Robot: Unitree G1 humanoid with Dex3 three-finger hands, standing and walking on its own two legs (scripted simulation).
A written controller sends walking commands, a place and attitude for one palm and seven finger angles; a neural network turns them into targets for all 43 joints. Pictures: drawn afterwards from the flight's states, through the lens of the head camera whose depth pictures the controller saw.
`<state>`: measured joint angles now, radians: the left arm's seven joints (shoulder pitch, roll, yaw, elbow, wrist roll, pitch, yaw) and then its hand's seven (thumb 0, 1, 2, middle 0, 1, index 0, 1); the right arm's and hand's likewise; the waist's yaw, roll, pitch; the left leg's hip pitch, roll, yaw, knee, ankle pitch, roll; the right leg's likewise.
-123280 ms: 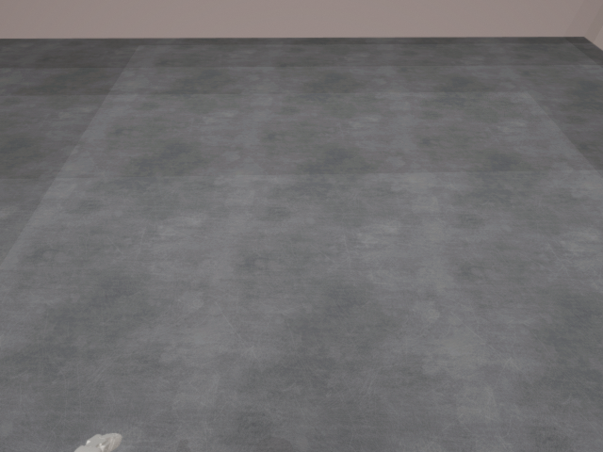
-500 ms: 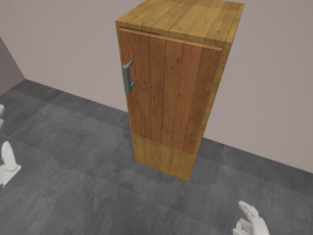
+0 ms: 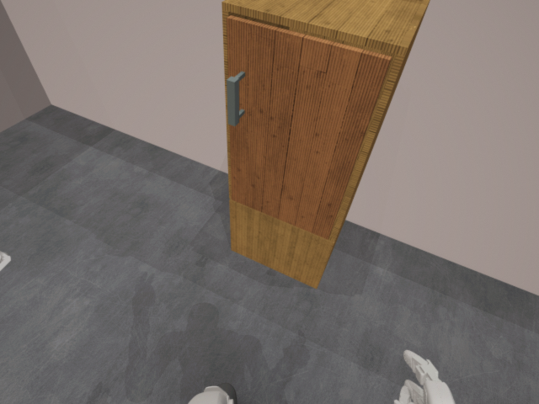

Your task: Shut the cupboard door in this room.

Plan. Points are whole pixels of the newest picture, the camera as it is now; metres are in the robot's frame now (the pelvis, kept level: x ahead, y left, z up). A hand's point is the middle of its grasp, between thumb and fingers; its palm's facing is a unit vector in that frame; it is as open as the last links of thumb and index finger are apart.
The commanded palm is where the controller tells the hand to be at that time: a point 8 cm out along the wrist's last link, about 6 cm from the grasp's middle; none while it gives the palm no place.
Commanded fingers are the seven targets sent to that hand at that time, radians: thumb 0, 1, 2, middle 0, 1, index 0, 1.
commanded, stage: stop stepping back and stand still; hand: left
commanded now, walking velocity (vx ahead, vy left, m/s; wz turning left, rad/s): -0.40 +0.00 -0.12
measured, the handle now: (237, 98) +0.78 +0.09 +0.04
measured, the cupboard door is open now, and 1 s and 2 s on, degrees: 0 0 0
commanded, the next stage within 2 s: let the arm hang, fingers relaxed in 1.42 s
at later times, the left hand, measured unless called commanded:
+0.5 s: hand out of the picture +0.12 +0.28 +0.20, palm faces +0.35 -0.83 -0.43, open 7.4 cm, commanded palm +0.06 +0.33 +0.20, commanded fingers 0.00 0.90 0.90 -0.20 -0.30 -0.20 -0.30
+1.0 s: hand out of the picture +0.13 +0.28 +0.18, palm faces +0.28 -0.83 -0.48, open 7.4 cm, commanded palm +0.08 +0.33 +0.20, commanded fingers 0.00 0.90 0.90 -0.20 -0.30 -0.20 -0.30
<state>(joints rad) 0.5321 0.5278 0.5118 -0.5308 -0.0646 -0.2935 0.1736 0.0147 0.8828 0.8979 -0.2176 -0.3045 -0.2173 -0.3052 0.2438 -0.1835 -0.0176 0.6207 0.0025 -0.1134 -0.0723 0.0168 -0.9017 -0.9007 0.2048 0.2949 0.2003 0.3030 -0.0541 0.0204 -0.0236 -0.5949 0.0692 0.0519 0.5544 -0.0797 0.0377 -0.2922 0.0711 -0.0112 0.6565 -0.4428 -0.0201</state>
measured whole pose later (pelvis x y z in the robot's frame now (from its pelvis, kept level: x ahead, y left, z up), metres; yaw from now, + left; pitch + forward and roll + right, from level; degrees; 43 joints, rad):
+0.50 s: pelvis -0.11 +0.05 +0.02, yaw -6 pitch +0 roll -2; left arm 0.55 0.44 0.41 -0.53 -0.05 -0.18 0.17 0.01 0.89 0.90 -0.21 -0.30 -0.21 -0.30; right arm 0.23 -0.19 0.02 0.61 -0.01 -0.08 -0.05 0.01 -0.90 -0.90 0.21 0.30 0.20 0.30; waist 0.00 0.00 -0.04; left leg -0.51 0.02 0.07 0.63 -0.30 -0.03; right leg -0.19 0.07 -0.02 0.47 -0.29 -0.06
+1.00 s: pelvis -0.11 +0.06 +0.02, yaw -10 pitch +0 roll -1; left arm 0.58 0.42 0.40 -0.47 -0.05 -0.16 0.18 0.01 0.88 0.90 -0.22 -0.30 -0.22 -0.31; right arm 0.27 -0.17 0.03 0.65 -0.01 -0.06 -0.05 0.02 -0.90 -0.90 0.21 0.30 0.20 0.30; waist -0.03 0.03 -0.03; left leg -0.36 0.05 0.08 0.56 -0.23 0.00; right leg -0.22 0.06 -0.07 0.50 -0.29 -0.06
